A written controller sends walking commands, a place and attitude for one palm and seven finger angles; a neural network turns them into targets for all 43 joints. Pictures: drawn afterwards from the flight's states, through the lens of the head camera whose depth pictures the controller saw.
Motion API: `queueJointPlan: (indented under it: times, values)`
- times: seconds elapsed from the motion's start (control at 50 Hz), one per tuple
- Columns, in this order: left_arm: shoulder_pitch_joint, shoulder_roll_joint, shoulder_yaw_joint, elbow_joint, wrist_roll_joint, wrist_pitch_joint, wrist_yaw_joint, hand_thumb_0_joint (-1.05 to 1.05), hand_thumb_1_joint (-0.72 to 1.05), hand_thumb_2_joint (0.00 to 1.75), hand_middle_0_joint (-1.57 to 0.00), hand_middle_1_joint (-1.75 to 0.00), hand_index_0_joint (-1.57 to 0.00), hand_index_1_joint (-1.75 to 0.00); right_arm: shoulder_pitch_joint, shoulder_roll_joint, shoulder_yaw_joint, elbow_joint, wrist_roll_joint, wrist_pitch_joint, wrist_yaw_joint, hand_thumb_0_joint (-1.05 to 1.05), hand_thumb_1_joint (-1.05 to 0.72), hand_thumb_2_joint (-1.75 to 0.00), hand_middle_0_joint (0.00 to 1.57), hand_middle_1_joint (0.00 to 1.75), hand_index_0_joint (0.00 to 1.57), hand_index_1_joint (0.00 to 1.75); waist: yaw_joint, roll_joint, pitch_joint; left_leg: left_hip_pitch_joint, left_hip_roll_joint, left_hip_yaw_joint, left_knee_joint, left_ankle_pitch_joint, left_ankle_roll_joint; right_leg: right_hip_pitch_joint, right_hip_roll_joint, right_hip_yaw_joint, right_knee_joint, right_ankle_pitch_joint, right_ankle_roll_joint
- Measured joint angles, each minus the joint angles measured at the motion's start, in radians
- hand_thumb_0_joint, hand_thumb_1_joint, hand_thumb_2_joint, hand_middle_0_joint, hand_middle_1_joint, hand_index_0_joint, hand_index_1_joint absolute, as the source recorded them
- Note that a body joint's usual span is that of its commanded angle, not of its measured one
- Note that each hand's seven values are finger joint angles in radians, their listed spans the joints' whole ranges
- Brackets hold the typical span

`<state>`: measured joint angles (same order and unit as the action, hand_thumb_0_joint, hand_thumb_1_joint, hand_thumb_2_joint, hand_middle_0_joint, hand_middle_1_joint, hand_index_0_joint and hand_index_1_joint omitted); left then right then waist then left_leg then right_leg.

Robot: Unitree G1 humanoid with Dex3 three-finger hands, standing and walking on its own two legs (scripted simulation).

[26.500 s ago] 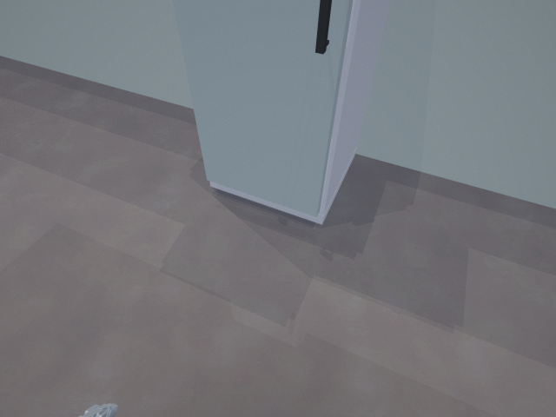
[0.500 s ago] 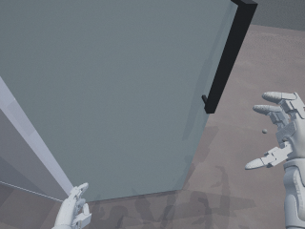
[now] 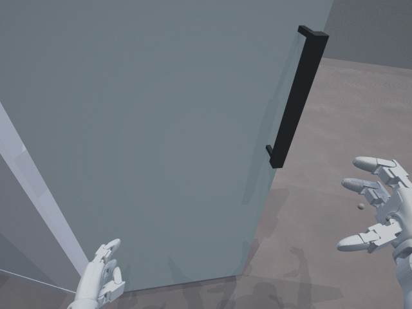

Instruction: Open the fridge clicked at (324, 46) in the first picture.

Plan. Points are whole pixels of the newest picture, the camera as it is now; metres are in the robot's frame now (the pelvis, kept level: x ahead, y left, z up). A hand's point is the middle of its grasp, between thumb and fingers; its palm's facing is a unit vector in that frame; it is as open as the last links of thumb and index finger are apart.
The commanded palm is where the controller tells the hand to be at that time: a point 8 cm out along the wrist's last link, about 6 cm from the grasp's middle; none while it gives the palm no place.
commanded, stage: draw the hand back to the body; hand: right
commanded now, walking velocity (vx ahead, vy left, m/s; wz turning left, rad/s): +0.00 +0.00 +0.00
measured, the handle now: (288, 105) +0.44 -0.17 +0.23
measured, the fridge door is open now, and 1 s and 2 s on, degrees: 67 67 67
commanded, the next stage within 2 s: step back with the hand held close in 1.04 s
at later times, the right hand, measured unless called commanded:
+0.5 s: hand (379, 212) +0.23 -0.28 +0.16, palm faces +0.42 +0.84 -0.35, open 10.4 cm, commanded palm +0.17 -0.31 +0.18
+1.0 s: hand (391, 220) +0.21 -0.28 +0.16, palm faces +0.46 +0.82 -0.35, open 7.5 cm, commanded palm +0.16 -0.31 +0.18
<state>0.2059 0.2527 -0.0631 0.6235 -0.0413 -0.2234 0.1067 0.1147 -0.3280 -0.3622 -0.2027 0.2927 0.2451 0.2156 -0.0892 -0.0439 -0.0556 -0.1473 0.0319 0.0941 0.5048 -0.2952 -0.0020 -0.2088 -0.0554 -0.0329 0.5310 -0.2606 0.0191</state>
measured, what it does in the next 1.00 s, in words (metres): stands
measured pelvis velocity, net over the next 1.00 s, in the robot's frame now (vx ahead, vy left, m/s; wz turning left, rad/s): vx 0.01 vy -0.02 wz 0.03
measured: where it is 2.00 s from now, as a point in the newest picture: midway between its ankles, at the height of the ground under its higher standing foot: outside the picture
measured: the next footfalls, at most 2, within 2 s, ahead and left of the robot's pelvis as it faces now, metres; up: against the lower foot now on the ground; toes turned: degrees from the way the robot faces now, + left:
none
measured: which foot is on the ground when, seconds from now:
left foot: down 0.00-1.00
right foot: down 0.00-1.00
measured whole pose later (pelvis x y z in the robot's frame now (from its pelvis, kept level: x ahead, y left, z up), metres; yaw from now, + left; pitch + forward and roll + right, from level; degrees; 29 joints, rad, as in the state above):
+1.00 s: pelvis +0.01 -0.02 +0.01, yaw +1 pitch -6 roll +0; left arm 0.19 0.21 -0.03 0.66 0.03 -0.13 0.08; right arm 0.39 -0.34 -0.33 -0.35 0.06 -0.05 -0.09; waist -0.09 -0.04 0.03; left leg -0.01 0.04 0.06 0.36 -0.24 -0.03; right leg -0.07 -0.04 -0.07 0.40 -0.22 0.00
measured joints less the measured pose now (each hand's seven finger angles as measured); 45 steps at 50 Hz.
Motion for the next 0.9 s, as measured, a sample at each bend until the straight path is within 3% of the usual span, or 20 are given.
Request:
queueJointPlan:
  times: [0.04, 0.1, 0.2, 0.44, 0.74, 0.9]
  values:
    - [-0.011, -0.004, 0.003, 0.014, 0.025, -0.006, -0.005, 0.02, 0.9, 0.9, -0.2, -0.3, -0.2, -0.3, 0.023, -0.014, 0.021, -0.015, -0.068, -0.077, -0.094, -0.01, 0.46, -0.24, 0.25, 1.1, 0.25, 1.09, 0.005, -0.001, 0.016, 0.013, -0.004, 0.003, -0.021, 0.012, -0.001, 0.008, -0.002, 0.002, -0.011, 0.007, -0.001]
    - [-0.018, -0.012, 0.009, 0.024, 0.043, 0.005, -0.012, 0.02, 0.9, 0.9, -0.2, -0.3, -0.2, -0.3, 0.063, -0.018, 0.032, -0.026, -0.137, -0.175, -0.201, -0.01, 0.39, -0.28, 0.24, 1.06, 0.25, 1.05, 0.007, 0.002, 0.045, 0.026, -0.005, -0.003, -0.047, 0.029, -0.001, 0.025, -0.002, -0.004, -0.038, 0.022, -0.002]
    - [-0.003, -0.018, 0.019, 0.047, 0.059, 0.032, -0.016, 0.02, 0.9, 0.9, -0.2, -0.3, -0.2, -0.3, 0.129, -0.001, 0.059, -0.044, -0.193, -0.26, -0.28, -0.01, 0.23, -0.35, 0.24, 0.97, 0.24, 0.96, 0.002, 0.0, 0.073, 0.055, 0.0, -0.016, -0.083, 0.047, -0.007, 0.062, 0.004, -0.019, -0.08, 0.038, -0.007]
    - [0.016, -0.032, 0.037, 0.066, 0.07, 0.075, -0.022, 0.02, 0.9, 0.9, -0.2, -0.3, -0.21, -0.3, 0.226, -0.012, 0.045, -0.08, -0.226, -0.319, -0.305, 0.0, -0.19, -0.56, 0.23, 0.72, 0.23, 0.71, 0.015, 0.003, 0.079, 0.107, 0.01, -0.04, -0.126, 0.054, -0.021, 0.123, 0.016, -0.045, -0.124, 0.035, -0.017]
    - [-0.009, -0.029, 0.048, 0.029, 0.072, 0.092, -0.028, 0.02, 0.9, 0.9, -0.2, -0.3, -0.2, -0.3, 0.298, -0.016, 0.02, -0.142, -0.229, -0.306, -0.304, 0.01, -0.72, -0.81, 0.21, 0.41, 0.22, 0.4, -0.002, 0.008, 0.075, 0.126, 0.014, -0.039, -0.143, 0.055, -0.027, 0.135, 0.021, -0.045, -0.128, 0.029, -0.022]
    - [-0.013, -0.036, 0.041, 0.033, 0.074, 0.094, -0.026, 0.02, 0.9, 0.9, -0.2, -0.3, -0.2, -0.3, 0.283, -0.007, 0.026, -0.142, -0.229, -0.297, -0.311, 0.02, -0.85, -0.88, 0.21, 0.33, 0.21, 0.32, -0.01, 0.008, 0.077, 0.131, 0.015, -0.032, -0.145, 0.056, -0.026, 0.138, 0.022, -0.038, -0.13, 0.033, -0.021]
